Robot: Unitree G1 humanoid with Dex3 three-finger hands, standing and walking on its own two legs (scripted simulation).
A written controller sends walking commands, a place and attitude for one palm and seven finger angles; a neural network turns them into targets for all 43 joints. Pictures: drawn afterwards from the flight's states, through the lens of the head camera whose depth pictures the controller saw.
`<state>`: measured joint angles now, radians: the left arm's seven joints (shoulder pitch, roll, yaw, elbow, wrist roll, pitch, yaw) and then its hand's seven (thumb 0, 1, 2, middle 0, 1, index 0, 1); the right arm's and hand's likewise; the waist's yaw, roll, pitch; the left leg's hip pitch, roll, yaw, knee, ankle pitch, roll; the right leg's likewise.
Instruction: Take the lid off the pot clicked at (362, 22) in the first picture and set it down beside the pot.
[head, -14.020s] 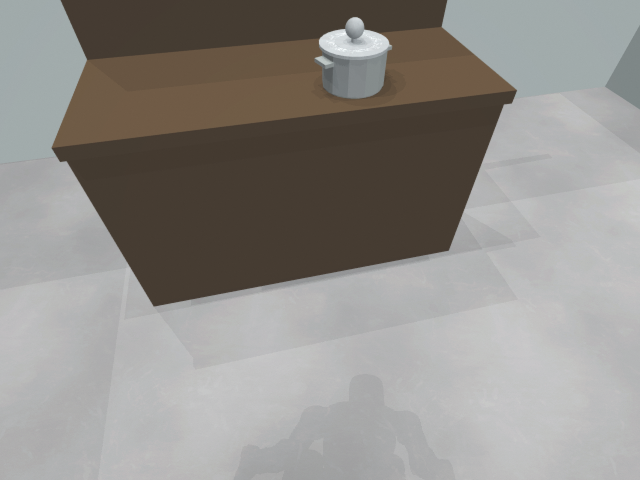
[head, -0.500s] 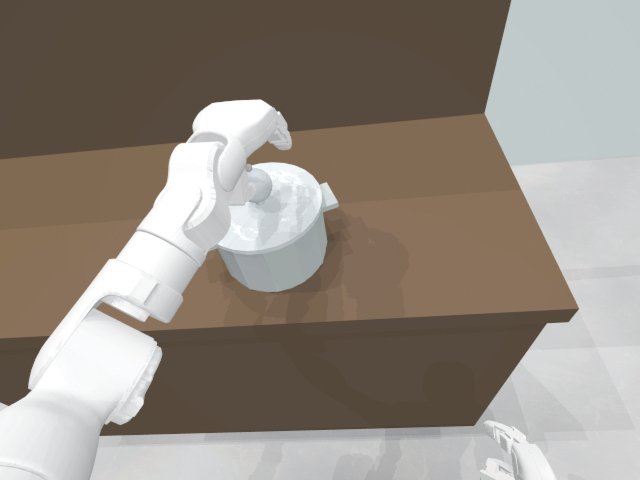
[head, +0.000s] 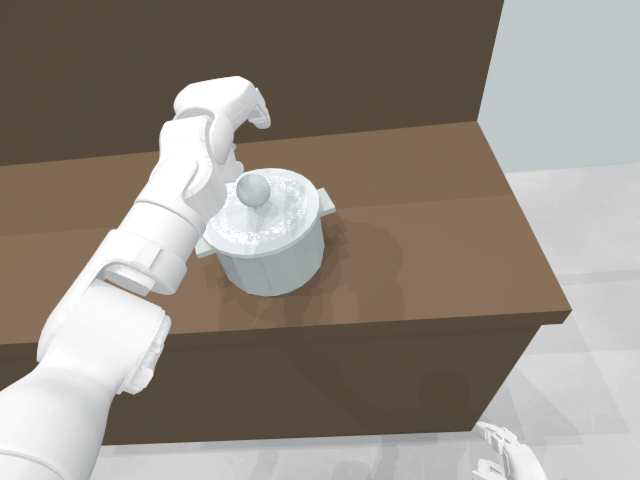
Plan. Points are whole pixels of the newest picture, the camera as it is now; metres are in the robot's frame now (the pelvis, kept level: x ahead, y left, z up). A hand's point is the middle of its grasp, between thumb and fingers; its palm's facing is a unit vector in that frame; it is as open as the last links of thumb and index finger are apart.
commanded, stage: move the open hand above the knob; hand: left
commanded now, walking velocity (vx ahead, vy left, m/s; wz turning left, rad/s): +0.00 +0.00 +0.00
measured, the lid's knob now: (253, 190) +0.49 +0.10 +0.11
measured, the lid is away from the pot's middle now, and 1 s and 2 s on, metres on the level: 0.00 0.00 0.00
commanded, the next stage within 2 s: none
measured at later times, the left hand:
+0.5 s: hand (237, 150) +0.46 +0.10 +0.20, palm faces -0.10 -0.03 -0.99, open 10.2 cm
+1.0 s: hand (244, 167) +0.46 +0.09 +0.18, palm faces -0.19 -0.03 -0.98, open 10.2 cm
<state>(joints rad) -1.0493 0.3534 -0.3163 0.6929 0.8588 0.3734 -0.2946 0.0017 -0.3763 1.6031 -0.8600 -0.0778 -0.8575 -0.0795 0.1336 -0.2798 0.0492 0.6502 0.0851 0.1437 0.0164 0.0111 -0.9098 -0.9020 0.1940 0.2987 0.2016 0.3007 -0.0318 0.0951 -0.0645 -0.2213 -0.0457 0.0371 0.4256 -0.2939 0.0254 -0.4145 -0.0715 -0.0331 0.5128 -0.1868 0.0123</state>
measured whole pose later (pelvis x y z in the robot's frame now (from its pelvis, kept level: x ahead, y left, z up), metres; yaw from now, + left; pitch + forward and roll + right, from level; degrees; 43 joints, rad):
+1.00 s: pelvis +0.01 +0.01 +0.00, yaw +1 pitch +5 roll +1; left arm -0.96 0.35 -0.37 0.53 0.85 0.36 -0.35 0.00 -0.37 1.60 -0.86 -0.08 -0.86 -0.08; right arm 0.15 -0.29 0.03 0.65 0.08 0.15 0.02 0.01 -0.91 -0.90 0.19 0.30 0.20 0.30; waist -0.03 0.10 -0.04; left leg -0.21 -0.05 0.02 0.42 -0.30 0.03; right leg -0.39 -0.08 -0.05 0.49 -0.19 0.02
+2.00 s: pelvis +0.00 +0.00 +0.00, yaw +1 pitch +4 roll +1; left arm -0.96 0.38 -0.36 0.51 0.85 0.35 -0.32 0.00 -0.38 1.60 -0.87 -0.08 -0.86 -0.08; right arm 0.11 -0.30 0.04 0.65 0.08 0.12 -0.01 0.01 -0.91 -0.90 0.19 0.30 0.20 0.30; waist -0.03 0.11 -0.04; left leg -0.20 -0.04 0.02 0.43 -0.30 0.02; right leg -0.38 -0.07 -0.05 0.50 -0.19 0.01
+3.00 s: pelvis +0.01 +0.01 +0.00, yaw +0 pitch +6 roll +1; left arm -0.98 0.30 -0.34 0.74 0.85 0.36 -0.27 0.00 -0.37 1.60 -0.86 -0.08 -0.86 -0.08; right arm 0.15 -0.28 0.04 0.68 0.08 0.12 0.02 0.01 -0.91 -0.90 0.19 0.30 0.20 0.30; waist -0.04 0.09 -0.06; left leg -0.23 -0.05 0.03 0.43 -0.31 0.04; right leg -0.40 -0.07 -0.04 0.49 -0.19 0.03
